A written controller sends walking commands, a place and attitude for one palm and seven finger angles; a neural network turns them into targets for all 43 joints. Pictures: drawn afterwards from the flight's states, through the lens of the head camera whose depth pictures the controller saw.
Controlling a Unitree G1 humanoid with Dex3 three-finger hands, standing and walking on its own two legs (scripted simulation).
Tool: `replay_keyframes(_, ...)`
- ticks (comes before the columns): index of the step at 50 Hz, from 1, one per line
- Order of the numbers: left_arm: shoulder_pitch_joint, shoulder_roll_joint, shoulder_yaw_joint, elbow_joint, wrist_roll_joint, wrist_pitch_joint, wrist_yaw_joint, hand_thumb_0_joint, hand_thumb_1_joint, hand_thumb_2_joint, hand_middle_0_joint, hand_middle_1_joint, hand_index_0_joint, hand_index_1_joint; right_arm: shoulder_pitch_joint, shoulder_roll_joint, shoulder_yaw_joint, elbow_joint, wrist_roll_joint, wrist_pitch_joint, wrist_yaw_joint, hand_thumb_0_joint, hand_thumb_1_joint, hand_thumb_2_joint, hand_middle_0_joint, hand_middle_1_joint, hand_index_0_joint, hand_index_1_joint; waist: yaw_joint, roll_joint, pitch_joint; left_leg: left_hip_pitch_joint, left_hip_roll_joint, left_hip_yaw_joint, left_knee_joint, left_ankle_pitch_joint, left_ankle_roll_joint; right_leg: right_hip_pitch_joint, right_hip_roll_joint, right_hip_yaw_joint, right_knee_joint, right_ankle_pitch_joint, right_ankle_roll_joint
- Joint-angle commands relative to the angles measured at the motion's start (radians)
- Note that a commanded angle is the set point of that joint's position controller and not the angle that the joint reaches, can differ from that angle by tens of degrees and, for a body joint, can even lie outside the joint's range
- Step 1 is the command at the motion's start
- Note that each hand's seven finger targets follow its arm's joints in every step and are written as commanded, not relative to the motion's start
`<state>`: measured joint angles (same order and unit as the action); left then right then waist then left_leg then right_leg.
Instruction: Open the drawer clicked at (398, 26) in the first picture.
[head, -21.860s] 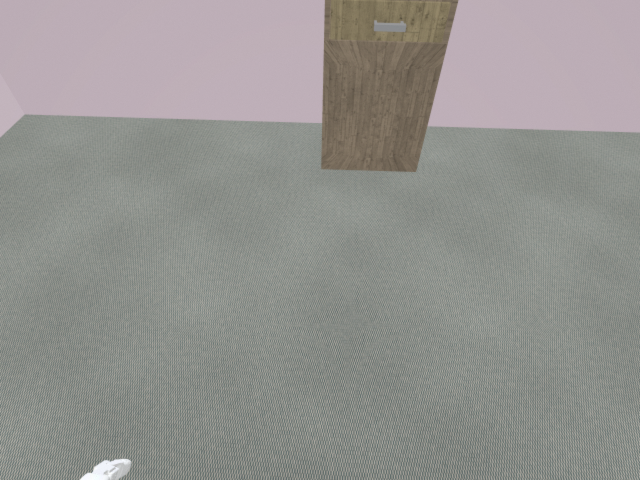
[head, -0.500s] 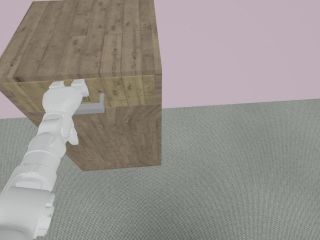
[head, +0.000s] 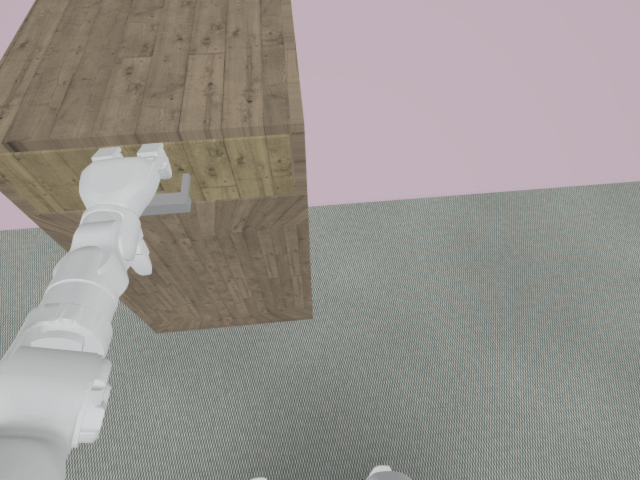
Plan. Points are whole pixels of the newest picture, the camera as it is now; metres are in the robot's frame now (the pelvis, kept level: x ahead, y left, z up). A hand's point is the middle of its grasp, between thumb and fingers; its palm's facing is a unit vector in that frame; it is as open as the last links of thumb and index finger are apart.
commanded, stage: re-aim the fingers above the handle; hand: left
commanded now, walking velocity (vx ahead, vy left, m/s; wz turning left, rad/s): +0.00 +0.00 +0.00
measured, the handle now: (152, 193) +0.54 +0.25 -0.03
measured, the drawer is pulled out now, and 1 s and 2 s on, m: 0.00 0.00 0.00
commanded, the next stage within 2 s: lower the fingers behind the handle in 1.60 s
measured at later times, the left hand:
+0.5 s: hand (128, 204) +0.48 +0.25 +0.03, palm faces -0.02 -0.04 -1.00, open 13.8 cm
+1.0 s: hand (120, 202) +0.48 +0.26 +0.03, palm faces +0.02 -0.01 -1.00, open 13.8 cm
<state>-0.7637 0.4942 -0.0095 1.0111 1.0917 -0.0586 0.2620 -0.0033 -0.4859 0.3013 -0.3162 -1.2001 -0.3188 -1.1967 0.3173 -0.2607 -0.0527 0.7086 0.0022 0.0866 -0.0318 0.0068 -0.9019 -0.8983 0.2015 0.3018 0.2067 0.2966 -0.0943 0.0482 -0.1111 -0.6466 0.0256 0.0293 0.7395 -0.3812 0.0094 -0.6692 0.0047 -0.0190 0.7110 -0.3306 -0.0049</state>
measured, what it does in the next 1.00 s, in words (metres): stands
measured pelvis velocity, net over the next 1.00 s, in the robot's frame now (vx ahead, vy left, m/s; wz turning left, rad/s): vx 0.00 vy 0.02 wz -0.01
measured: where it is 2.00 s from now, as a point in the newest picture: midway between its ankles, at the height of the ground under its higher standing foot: outside the picture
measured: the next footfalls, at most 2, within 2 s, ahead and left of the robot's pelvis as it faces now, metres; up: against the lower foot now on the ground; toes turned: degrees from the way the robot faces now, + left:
none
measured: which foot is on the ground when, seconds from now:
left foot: down 0.00-1.00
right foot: down 0.00-1.00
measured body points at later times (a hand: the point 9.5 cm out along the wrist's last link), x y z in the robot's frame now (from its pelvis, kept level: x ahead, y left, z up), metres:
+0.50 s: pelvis -0.01 +0.01 -0.01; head +0.10 +0.02 +0.43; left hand +0.47 +0.25 +0.09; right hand +0.01 -0.27 -0.13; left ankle -0.02 +0.11 -0.71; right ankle +0.00 -0.12 -0.71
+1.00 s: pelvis +0.00 +0.02 -0.01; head +0.10 +0.02 +0.43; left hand +0.47 +0.26 +0.09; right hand +0.04 -0.25 -0.14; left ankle -0.02 +0.11 -0.71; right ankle +0.00 -0.12 -0.71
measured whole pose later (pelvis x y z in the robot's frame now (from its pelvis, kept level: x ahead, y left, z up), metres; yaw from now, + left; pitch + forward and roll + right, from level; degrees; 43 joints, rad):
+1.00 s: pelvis +0.00 +0.02 -0.01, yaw +0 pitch +19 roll -2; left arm -0.79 0.50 0.01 1.00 1.11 -0.05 0.34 0.00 -0.49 0.30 -0.32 -1.20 -0.32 -1.20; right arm 0.31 -0.25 -0.05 0.72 -0.01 0.08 0.00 0.01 -0.90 -0.90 0.20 0.30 0.21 0.30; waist -0.09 0.05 -0.13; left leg -0.72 0.01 0.04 0.81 -0.41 0.04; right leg -0.73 -0.01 -0.01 0.74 -0.34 0.02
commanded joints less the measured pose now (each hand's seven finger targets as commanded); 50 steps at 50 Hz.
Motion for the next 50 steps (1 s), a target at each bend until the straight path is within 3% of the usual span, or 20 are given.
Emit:
replay_keyframes(1,-0.373,0.371,0.144,-0.209,0.0,-0.048,0.052,0.0,-0.5,0.3,-0.3,-1.2,-0.3,-1.2,0.104,-0.151,-0.051,-0.071,-0.012,-0.022,-0.023,0.0,-0.9,-0.9,0.2,0.3,0.2,0.3,0.035,0.011,-0.422,0.134,-0.056,0.013,-0.042,0.37,0.034,0.288,0.034,0.021,-0.042,0.391,-0.017)
replay_keyframes(2,-0.344,0.394,0.168,-0.188,-0.001,-0.05,0.056,0.0,-0.5,0.3,-0.3,-1.2,-0.3,-1.2,0.104,-0.155,-0.05,-0.068,-0.014,-0.019,-0.022,0.0,-0.9,-0.9,0.2,0.3,0.2,0.3,0.04,-0.011,-0.417,0.112,-0.057,0.009,-0.039,0.371,0.034,0.297,0.036,0.021,-0.038,0.394,-0.018)
replay_keyframes(4,-0.305,0.38,0.157,-0.164,0.003,-0.047,0.068,0.0,-0.5,0.3,-0.3,-1.2,-0.3,-1.2,0.109,-0.154,-0.051,-0.069,-0.009,-0.023,-0.017,0.0,-0.9,-0.9,0.2,0.3,0.2,0.3,0.043,-0.006,-0.392,0.088,-0.057,0.017,-0.04,0.346,0.032,0.277,0.037,0.019,-0.037,0.375,-0.016)
replay_keyframes(11,-0.408,0.359,0.103,-0.156,-0.002,-0.045,0.065,0.0,-0.5,0.3,-0.3,-1.2,-0.3,-1.2,0.145,-0.17,-0.064,-0.047,0.002,-0.041,-0.021,0.0,-0.9,-0.9,0.2,0.3,0.2,0.3,-0.014,-0.028,-0.398,0.101,-0.05,0.015,-0.039,0.288,0.037,0.232,0.039,0.025,-0.06,0.314,-0.008)
replay_keyframes(13,-0.48,0.292,0.045,-0.202,-0.01,-0.071,0.057,0.0,-0.5,0.3,-0.3,-1.2,-0.3,-1.2,0.158,-0.165,-0.07,-0.04,-0.003,-0.049,-0.026,0.0,-0.9,-0.9,0.2,0.3,0.2,0.3,-0.042,-0.001,-0.418,0.153,-0.047,0.006,-0.035,0.298,0.039,0.195,0.041,0.021,-0.069,0.3,-0.008)
replay_keyframes(15,-0.508,0.305,0.052,-0.219,-0.012,-0.092,0.051,0.0,-0.5,0.3,-0.3,-1.2,-0.3,-1.2,0.164,-0.167,-0.072,-0.027,-0.007,-0.054,-0.032,0.0,-0.9,-0.9,0.2,0.3,0.2,0.3,-0.046,0.028,-0.429,0.176,-0.046,-0.003,-0.027,0.31,0.038,0.172,0.043,0.02,-0.063,0.294,-0.012)
replay_keyframes(18,-0.516,0.328,0.078,-0.225,-0.01,-0.114,0.057,0.0,-0.5,0.3,-0.3,-1.2,-0.3,-1.2,0.174,-0.165,-0.072,-0.017,-0.012,-0.054,-0.036,0.0,-0.9,-0.9,0.2,0.3,0.2,0.3,-0.042,0.053,-0.453,0.203,-0.045,-0.017,-0.013,0.354,0.035,0.144,0.047,0.011,-0.048,0.299,-0.017)
replay_keyframes(20,-0.503,0.318,0.079,-0.2,-0.005,-0.104,0.071,0.0,-0.5,0.3,-0.3,-1.2,-0.3,-1.2,0.171,-0.163,-0.066,-0.014,-0.013,-0.053,-0.029,0.0,-0.9,-0.9,0.2,0.3,0.2,0.3,-0.031,0.072,-0.418,0.19,-0.045,-0.021,-0.012,0.363,0.028,0.116,0.049,-0.001,-0.039,0.286,-0.022)
replay_keyframes(24,-0.438,0.371,0.13,-0.126,0.006,-0.046,0.099,0.0,-0.5,0.3,-0.3,-1.2,-0.3,-1.2,0.159,-0.17,-0.055,-0.024,-0.017,-0.041,-0.008,0.0,-0.9,-0.9,0.2,0.3,0.2,0.3,0.003,0.068,-0.416,0.158,-0.043,-0.017,-0.008,0.406,0.022,0.124,0.051,-0.014,-0.013,0.306,-0.026)
replay_keyframes(27,-0.38,0.397,0.158,-0.115,0.012,-0.002,0.097,0.0,-0.5,0.3,-0.3,-1.2,-0.3,-1.2,0.149,-0.175,-0.052,-0.042,-0.019,-0.03,0.003,0.0,-0.9,-0.9,0.2,0.3,0.2,0.3,0.036,0.057,-0.458,0.165,-0.037,-0.011,-0.007,0.476,0.02,0.165,0.053,-0.018,0.001,0.355,-0.027)
replay_keyframes(29,-0.334,0.34,0.117,-0.117,0.006,0.016,0.079,0.0,-0.5,0.3,-0.3,-1.2,-0.3,-1.2,0.151,-0.169,-0.055,-0.06,-0.013,-0.028,0.008,0.0,-0.9,-0.9,0.2,0.3,0.2,0.3,0.035,0.04,-0.463,0.176,-0.034,-0.003,-0.01,0.493,0.021,0.189,0.053,-0.017,-0.008,0.375,-0.022)
replay_keyframes(31,-0.34,0.323,0.1,-0.164,0.002,0.011,0.056,0.0,-0.5,0.3,-0.3,-1.2,-0.3,-1.2,0.152,-0.171,-0.061,-0.07,-0.01,-0.028,0.005,0.0,-0.9,-0.9,0.2,0.3,0.2,0.3,0.024,0.017,-0.474,0.204,-0.026,-0.008,-0.012,0.518,0.024,0.195,0.054,-0.016,-0.017,0.383,-0.017)
replay_keyframes(33,-0.38,0.248,0.041,-0.229,-0.012,-0.014,0.033,0.0,-0.5,0.3,-0.3,-1.2,-0.3,-1.2,0.159,-0.166,-0.069,-0.071,-0.01,-0.029,-0.002,0.0,-0.9,-0.9,0.2,0.3,0.2,0.3,-0.007,0.027,-0.475,0.271,-0.015,-0.025,-0.009,0.571,0.025,0.153,0.056,-0.017,-0.032,0.371,-0.014)
replay_keyframes(35,-0.387,0.197,0.012,-0.291,-0.026,-0.043,0.017,0.0,-0.5,0.3,-0.3,-1.2,-0.3,-1.2,0.157,-0.162,-0.078,-0.067,-0.012,-0.032,-0.006,0.0,-0.9,-0.9,0.2,0.3,0.2,0.3,-0.017,0.035,-0.457,0.329,-0.007,-0.041,-0.006,0.604,0.024,0.107,0.06,-0.022,-0.041,0.341,-0.013)
replay_keyframes(38,-0.457,0.208,0.019,-0.349,-0.035,-0.088,0.019,0.0,-0.5,0.3,-0.3,-1.2,-0.3,-1.2,0.158,-0.159,-0.076,-0.054,-0.017,-0.033,-0.014,0.0,-0.9,-0.9,0.2,0.3,0.2,0.3,-0.03,0.054,-0.424,0.351,-0.007,-0.057,-0.009,0.582,0.019,0.065,0.059,-0.028,-0.042,0.296,-0.015)
replay_keyframes(41,-0.468,0.255,0.069,-0.327,-0.01,-0.092,0.064,0.0,-0.5,0.3,-0.3,-1.2,-0.3,-1.2,0.161,-0.157,-0.071,-0.038,-0.018,-0.03,-0.007,0.0,-0.9,-0.9,0.2,0.3,0.2,0.3,-0.013,0.097,-0.395,0.339,-0.009,-0.072,-0.005,0.583,0.0,0.02,0.062,-0.041,-0.022,0.263,-0.027)
replay_keyframes(42,-0.465,0.28,0.09,-0.305,-0.006,-0.083,0.08,0.0,-0.5,0.3,-0.3,-1.2,-0.3,-1.2,0.158,-0.159,-0.067,-0.032,-0.021,-0.028,-0.003,0.0,-0.9,-0.9,0.2,0.3,0.2,0.3,-0.001,0.118,-0.393,0.321,-0.014,-0.068,-0.005,0.588,-0.005,0.03,0.062,-0.041,-0.016,0.268,-0.032)
replay_keyframes(44,-0.453,0.274,0.094,-0.247,0.008,-0.048,0.114,0.0,-0.5,0.3,-0.3,-1.2,-0.3,-1.2,0.15,-0.153,-0.061,-0.032,-0.022,-0.027,0.009,0.0,-0.9,-0.9,0.2,0.3,0.2,0.3,0.004,0.113,-0.38,0.28,-0.02,-0.063,-0.005,0.55,-0.005,0.032,0.062,-0.047,-0.007,0.259,-0.034)
replay_keyframes(47,-0.398,0.336,0.142,-0.158,0.01,0.025,0.131,0.0,-0.5,0.3,-0.3,-1.2,-0.3,-1.2,0.138,-0.164,-0.051,-0.039,-0.025,-0.019,0.02,0.0,-0.9,-0.9,0.2,0.3,0.2,0.3,0.032,0.056,-0.422,0.213,-0.03,-0.041,-0.013,0.508,0.004,0.118,0.059,-0.04,0.002,0.297,-0.035)
replay_keyframes(50,-0.402,0.289,0.072,-0.101,0.013,0.078,0.097,0.0,-0.5,0.3,-0.3,-1.2,-0.3,-1.2,0.138,-0.164,-0.052,-0.052,-0.014,-0.016,0.016,0.0,-0.9,-0.9,0.2,0.3,0.2,0.3,0.008,0.012,-0.412,0.184,-0.03,-0.017,-0.024,0.448,0.015,0.152,0.053,-0.03,-0.02,0.319,-0.026)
